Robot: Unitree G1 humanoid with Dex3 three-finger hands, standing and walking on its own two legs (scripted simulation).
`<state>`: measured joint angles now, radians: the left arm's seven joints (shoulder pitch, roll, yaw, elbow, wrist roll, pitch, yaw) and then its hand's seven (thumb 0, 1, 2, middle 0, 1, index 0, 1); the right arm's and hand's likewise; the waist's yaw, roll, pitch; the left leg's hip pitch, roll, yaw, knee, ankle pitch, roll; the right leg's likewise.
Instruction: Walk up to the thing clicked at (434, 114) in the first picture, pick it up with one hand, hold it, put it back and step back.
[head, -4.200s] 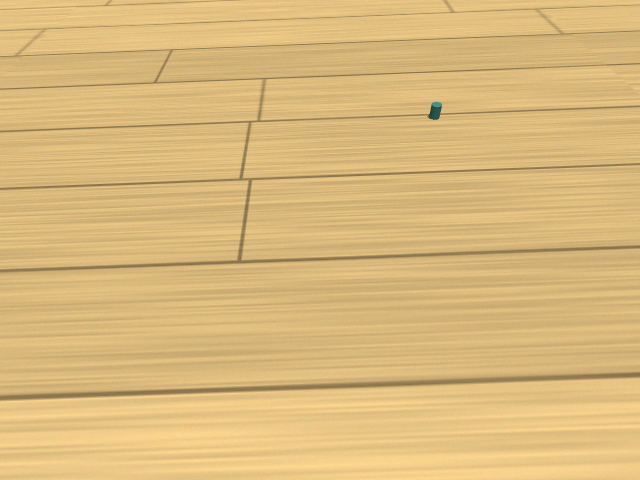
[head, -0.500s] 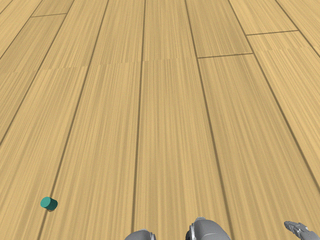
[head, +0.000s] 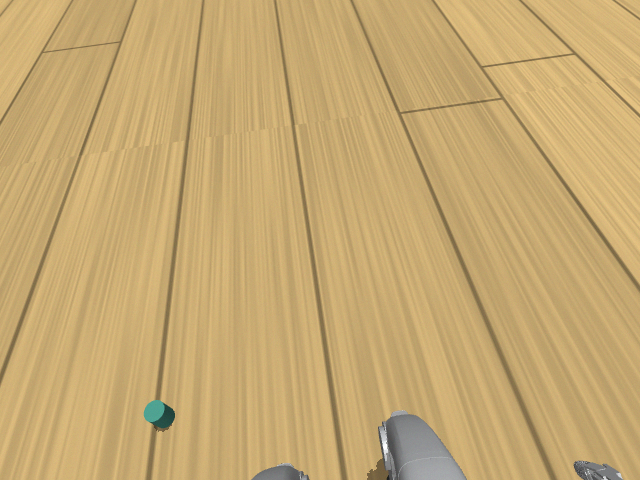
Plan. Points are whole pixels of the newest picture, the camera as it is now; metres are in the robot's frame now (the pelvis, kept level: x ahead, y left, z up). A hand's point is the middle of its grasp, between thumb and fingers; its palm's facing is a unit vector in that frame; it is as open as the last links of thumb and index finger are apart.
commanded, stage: walk up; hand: left
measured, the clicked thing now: (159, 414) +0.40 +0.51 -0.69
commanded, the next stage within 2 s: none
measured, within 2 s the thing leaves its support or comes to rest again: neither
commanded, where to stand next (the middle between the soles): -0.02 +0.40 m, yaw -15 degrees
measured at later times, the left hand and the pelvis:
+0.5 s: hand out of the picture +0.02 +0.57 -0.12, palm faces -0.08 -0.76 -0.65, open 7.4 cm; pelvis -0.09 +0.24 -0.03, yaw -6 degrees
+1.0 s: hand out of the picture -0.06 +0.72 -0.11, palm faces -0.14 -0.82 -0.56, open 7.4 cm; pelvis -0.17 +0.44 +0.00, yaw -10 degrees
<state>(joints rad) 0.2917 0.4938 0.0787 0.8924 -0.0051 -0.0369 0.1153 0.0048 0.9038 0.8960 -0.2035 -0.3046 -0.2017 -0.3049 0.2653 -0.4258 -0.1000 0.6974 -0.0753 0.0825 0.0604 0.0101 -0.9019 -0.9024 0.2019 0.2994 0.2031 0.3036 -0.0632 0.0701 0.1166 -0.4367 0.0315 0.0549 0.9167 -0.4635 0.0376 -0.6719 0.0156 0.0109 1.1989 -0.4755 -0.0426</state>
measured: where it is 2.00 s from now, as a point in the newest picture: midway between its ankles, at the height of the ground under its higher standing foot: outside the picture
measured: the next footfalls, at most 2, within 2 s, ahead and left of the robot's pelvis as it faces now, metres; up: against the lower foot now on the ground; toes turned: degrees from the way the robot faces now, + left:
right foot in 0.10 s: +0.08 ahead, -0.04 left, +0.00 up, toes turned -6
left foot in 0.44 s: -0.02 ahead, +0.40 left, +0.00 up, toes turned -4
